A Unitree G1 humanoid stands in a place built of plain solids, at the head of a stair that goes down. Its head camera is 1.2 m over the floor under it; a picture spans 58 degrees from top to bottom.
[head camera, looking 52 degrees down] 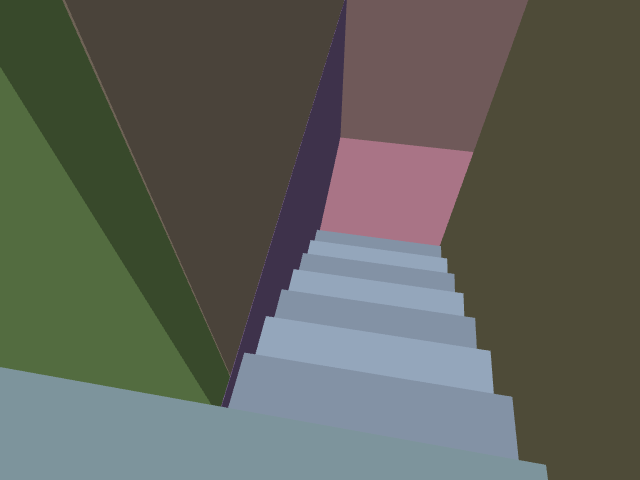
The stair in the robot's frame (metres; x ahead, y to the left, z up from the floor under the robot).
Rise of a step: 0.17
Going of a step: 0.23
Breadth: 0.87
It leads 10 degrees to the right of straight ahead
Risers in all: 8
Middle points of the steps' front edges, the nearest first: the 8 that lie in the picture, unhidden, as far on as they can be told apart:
0.29 -0.14 0.00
0.52 -0.17 -0.16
0.74 -0.21 -0.33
0.97 -0.25 -0.50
1.19 -0.29 -0.66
1.42 -0.33 -0.83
1.64 -0.37 -0.99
1.87 -0.40 -1.16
